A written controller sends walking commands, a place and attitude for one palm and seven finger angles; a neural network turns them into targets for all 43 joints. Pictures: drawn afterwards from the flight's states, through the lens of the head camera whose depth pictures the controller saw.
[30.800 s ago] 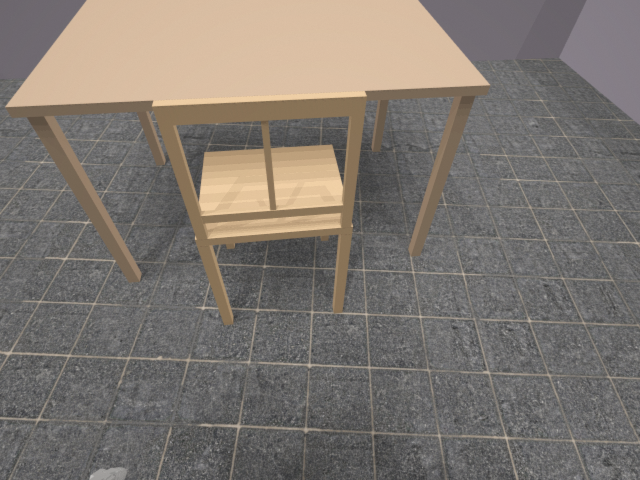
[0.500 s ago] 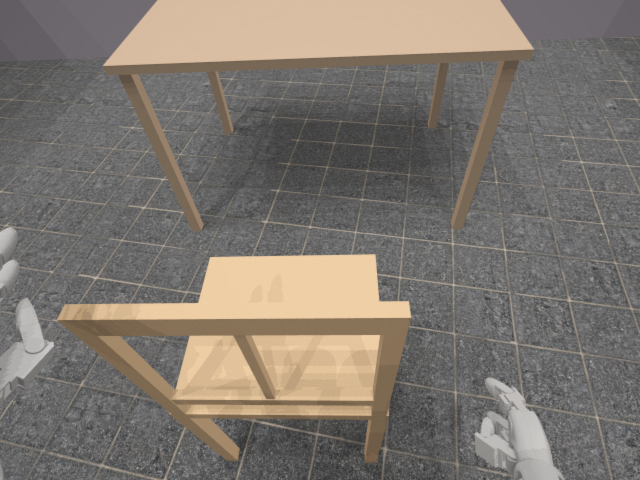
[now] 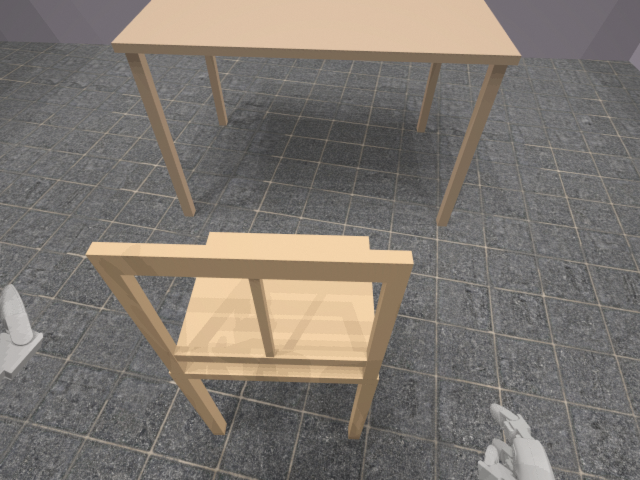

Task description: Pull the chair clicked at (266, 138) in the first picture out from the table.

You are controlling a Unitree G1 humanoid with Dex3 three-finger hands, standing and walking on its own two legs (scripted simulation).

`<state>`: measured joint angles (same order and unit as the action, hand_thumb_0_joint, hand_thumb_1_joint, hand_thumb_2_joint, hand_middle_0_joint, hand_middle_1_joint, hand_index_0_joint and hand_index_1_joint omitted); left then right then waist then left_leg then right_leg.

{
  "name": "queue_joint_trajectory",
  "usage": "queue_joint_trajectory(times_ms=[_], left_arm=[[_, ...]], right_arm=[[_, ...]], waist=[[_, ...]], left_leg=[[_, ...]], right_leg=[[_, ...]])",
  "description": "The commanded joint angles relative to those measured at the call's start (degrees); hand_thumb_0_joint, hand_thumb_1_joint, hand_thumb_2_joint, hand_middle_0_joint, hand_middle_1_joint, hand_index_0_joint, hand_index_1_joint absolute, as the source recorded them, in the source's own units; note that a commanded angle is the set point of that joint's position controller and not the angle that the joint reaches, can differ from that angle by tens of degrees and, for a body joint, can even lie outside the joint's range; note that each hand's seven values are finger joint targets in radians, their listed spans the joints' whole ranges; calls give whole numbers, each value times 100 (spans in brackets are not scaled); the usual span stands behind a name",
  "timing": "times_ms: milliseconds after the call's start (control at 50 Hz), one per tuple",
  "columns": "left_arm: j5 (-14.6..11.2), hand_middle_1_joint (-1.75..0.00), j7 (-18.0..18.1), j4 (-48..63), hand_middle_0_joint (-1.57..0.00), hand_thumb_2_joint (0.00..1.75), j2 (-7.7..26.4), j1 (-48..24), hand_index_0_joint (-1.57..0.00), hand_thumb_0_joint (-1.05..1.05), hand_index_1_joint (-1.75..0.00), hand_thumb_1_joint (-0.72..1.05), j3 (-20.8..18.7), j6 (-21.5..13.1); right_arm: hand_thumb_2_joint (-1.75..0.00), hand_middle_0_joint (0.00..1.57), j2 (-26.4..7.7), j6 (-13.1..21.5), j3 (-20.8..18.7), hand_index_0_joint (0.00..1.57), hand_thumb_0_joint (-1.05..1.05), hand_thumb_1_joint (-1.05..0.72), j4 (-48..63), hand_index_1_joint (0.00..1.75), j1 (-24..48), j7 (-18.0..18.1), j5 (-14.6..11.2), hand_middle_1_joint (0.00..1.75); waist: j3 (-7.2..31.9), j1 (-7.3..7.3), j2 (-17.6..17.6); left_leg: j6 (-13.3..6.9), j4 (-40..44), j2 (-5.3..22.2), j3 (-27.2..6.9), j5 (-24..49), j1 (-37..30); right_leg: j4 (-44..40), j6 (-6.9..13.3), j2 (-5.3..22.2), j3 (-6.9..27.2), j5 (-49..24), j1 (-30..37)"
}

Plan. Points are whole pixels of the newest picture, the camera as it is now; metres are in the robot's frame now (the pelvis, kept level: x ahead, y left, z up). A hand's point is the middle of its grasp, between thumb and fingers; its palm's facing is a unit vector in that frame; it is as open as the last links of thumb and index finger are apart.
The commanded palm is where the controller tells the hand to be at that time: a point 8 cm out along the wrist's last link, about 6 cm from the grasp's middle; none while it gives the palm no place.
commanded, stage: step back with the hand held close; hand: left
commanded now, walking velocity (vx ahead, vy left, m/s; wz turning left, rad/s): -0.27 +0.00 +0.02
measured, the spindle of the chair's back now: (263, 319) +0.37 +0.12 -0.09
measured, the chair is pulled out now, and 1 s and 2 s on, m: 0.65 0.65 0.65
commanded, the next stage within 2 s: stop stepping back and stand still in 1.34 s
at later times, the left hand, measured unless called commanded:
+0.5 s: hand out of the picture +0.16 +0.27 +0.17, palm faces +0.50 -0.71 -0.50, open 7.5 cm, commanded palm +0.09 +0.31 +0.19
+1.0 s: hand out of the picture +0.13 +0.26 +0.18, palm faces +0.53 -0.67 -0.52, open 7.5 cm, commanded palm +0.06 +0.30 +0.19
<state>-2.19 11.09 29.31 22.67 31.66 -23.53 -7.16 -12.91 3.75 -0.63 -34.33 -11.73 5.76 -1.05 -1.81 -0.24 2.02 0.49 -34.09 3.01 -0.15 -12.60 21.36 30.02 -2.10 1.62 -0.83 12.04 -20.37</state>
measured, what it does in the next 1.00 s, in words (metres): stands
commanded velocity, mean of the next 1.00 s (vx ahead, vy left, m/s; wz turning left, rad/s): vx -0.39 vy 0.00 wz -0.07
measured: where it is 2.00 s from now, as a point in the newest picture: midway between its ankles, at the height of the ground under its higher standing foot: outside the picture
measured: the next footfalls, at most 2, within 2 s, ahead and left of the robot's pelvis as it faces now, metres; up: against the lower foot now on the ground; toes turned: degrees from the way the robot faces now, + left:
right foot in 1.44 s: -0.12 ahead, -0.17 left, +0.00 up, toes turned -7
left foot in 1.72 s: -0.06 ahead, +0.08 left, +0.00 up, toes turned -4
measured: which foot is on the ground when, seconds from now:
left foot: down 0.00-1.00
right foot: down 0.00-1.00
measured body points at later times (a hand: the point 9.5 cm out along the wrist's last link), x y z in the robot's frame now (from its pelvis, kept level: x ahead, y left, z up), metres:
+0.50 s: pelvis -0.04 +0.00 -0.01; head +0.00 +0.01 +0.43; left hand +0.13 +0.31 +0.20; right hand +0.15 -0.23 -0.09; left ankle +0.06 +0.13 -0.73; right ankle +0.07 -0.15 -0.73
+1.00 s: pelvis -0.05 -0.02 -0.03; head -0.01 -0.01 +0.42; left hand +0.10 +0.29 +0.21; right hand +0.14 -0.24 -0.11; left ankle +0.05 +0.13 -0.72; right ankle +0.07 -0.14 -0.73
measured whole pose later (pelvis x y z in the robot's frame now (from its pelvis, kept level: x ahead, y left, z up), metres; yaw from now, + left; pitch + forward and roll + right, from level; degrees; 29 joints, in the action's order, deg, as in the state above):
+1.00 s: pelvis -0.05 -0.02 -0.03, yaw +6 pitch -1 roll -1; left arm -1.3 9.2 33.3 25.7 29.6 -30.7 -17.0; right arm -11.0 10.9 -2.2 -36.1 -11.6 3.5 0.5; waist -4.9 0.7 -0.5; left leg 0.1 -48.6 5.6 3.3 -25.3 33.0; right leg 43.8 -1.7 -0.5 3.0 13.2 -30.2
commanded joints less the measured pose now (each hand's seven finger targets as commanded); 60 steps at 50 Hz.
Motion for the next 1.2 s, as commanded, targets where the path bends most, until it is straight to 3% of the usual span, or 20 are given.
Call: queue_joint_trajectory(times_ms=[0,140,260,320,420,500,540,640,720,800,860,920,960,980,1000,1040,1080,1120,1140,1180], left_arm=[[44,-30,118,1283,-20,90,1108,-122,-20,0,-30,90,-845,-502],[127,-30,82,1297,-20,90,1159,-280,-20,0,-30,90,-1001,-700],[126,-30,96,1379,-20,90,1180,-362,-20,0,-30,90,-1035,-842],[98,-30,95,1471,-20,90,1221,-374,-20,0,-30,90,-1075,-907],[118,-30,70,1490,-20,90,1192,-262,-20,0,-30,90,-1188,-1007],[103,-30,46,1492,-20,90,1299,-114,-20,0,-30,90,-1387,-1104],[132,-30,18,1482,-20,90,1274,-180,-20,0,-30,90,-1393,-1167],[83,-30,33,1473,-20,90,1269,-366,-20,0,-30,90,-1322,-1236],[96,-30,31,1424,-20,90,1199,-325,-20,0,-30,90,-1285,-1260],[91,-30,11,1524,-20,90,1179,-247,-20,0,-30,90,-1354,-1299],[91,-30,-56,1573,-20,90,1247,-185,-20,0,-30,90,-1497,-1350],[43,-30,-76,1410,-20,90,1340,-181,-20,0,-30,90,-1555,-1294],[-1,-30,-51,1368,-20,90,1396,-286,-20,0,-30,90,-1485,-1238],[8,-30,-19,1403,-20,90,1501,-350,-20,0,-30,90,-1511,-1219],[-2,-30,-17,1361,-20,90,1449,-404,-20,0,-30,90,-1406,-1166],[16,-30,-45,1465,-20,90,1409,-517,-20,0,-30,90,-1355,-1169],[57,-30,-59,1343,-20,90,1450,-442,-20,0,-30,90,-1424,-1280],[147,-30,-66,1380,-20,90,1179,-321,-20,0,-30,90,-1337,-1401],[125,-30,-87,1507,-20,90,1245,-418,-20,0,-30,90,-1414,-1399],[-99,-30,-171,1409,-20,90,898,-239,-20,0,-30,90,-1018,-1343]], right_arm=[[-90,20,-690,472,-252,20,0,-90,1025,30,595,65,-33,30],[-90,20,-707,649,-307,20,0,-90,954,30,498,6,48,30],[-90,20,-691,711,-312,20,0,-90,839,30,414,-50,114,30],[-90,20,-654,729,-326,20,0,-90,783,30,438,-58,109,30],[-90,20,-673,804,-355,20,0,-90,803,30,470,-58,107,30],[-90,20,-632,880,-396,20,0,-90,784,30,431,-63,92,30],[-90,20,-666,918,-416,20,0,-90,805,30,400,-82,101,30],[-90,20,-609,954,-392,20,0,-90,618,30,315,-100,183,30],[-90,20,-609,945,-391,20,0,-90,576,30,338,-101,180,30],[-90,20,-630,1006,-411,20,0,-90,655,30,396,-89,129,30],[-90,20,-660,1055,-470,20,0,-90,723,30,353,-109,92,30],[-90,20,-611,1032,-487,20,0,-90,709,30,289,-128,108,30],[-90,20,-544,980,-476,20,0,-90,573,30,204,-197,190,30],[-90,20,-506,930,-481,20,0,-90,436,30,143,-227,220,30],[-90,20,-436,855,-429,20,0,-90,352,30,158,-284,207,30],[-90,20,-406,806,-345,20,0,-90,409,30,295,-290,192,30],[-90,20,-482,824,-311,20,0,-90,393,30,407,-203,184,30],[-90,20,-679,914,-405,20,0,-90,521,30,477,-160,169,30],[-90,20,-554,998,-436,20,0,-90,565,30,451,-163,211,30],[-90,20,-620,1060,-579,20,0,-90,530,30,292,-275,94,30]], waist=[[514,-20,548],[273,-12,394],[450,22,194],[643,30,42],[686,27,491],[785,31,391],[611,35,342],[643,67,-161],[765,67,5],[788,54,526],[763,50,609],[431,36,44],[453,41,-856],[631,64,-1200],[838,83,-1630],[814,102,-1667],[501,82,-926],[541,125,1264],[822,199,1713],[600,176,951]], left_leg=[[-362,1398,559,-740,-1886,1005],[-362,1079,483,-673,-2550,1634],[-290,732,328,-600,-2438,1214],[-283,700,346,-624,-2040,994],[-420,1012,634,-791,-2502,1655],[-409,733,597,-628,-2425,1687],[-399,599,544,-515,-2989,1899],[-239,174,310,-370,-2496,951],[-292,429,473,-448,-2269,865],[-454,882,904,-684,-2318,1468],[-486,737,1008,-482,-2825,1989],[-294,-192,590,-11,-3166,1795],[-21,-1395,37,153,-2732,721],[65,-1960,-136,249,-2179,163],[89,-2299,-245,237,-1800,-262],[27,-1519,-256,137,-1548,-637],[-123,533,-12,71,-1279,-612],[-841,1805,1670,-1341,-823,317],[-1046,2031,2194,-1466,-977,963],[-988,1374,1996,-899,866,310]], right_leg=[[-67,158,85,302,798,1026],[-90,229,107,688,1220,881],[-378,335,225,948,1583,295],[-240,333,203,897,1073,291],[414,263,7,721,916,780],[494,316,67,916,563,781],[411,367,83,1103,1230,556],[-224,470,304,1333,1505,-378],[16,384,189,1129,1201,-192],[883,268,-92,779,632,466],[1207,266,-120,853,747,778],[472,460,211,1446,1634,-114],[-1023,769,847,2354,2390,-1253],[-1498,980,1231,2734,2089,-1408],[-1662,1043,1417,2626,2017,-1395],[-1478,928,1225,2128,1354,-1206],[-749,545,683,1597,670,-741],[1872,79,-302,536,805,-205],[3354,10,-296,400,1606,170],[3619,74,-274,532,1696,-542]])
